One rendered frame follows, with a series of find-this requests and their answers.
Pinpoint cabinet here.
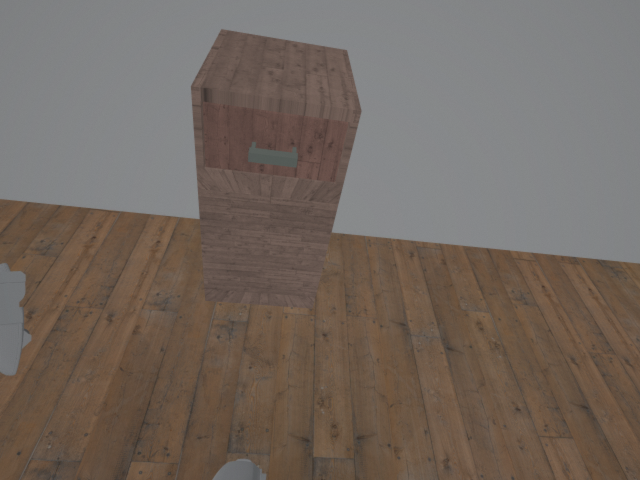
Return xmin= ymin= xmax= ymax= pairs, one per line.
xmin=191 ymin=29 xmax=361 ymax=309

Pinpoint drawer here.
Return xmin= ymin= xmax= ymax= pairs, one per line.
xmin=203 ymin=102 xmax=348 ymax=182

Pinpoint left robot hand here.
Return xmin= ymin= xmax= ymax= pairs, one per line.
xmin=0 ymin=263 xmax=32 ymax=376

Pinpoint handle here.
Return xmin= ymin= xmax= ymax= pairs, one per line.
xmin=248 ymin=142 xmax=298 ymax=168

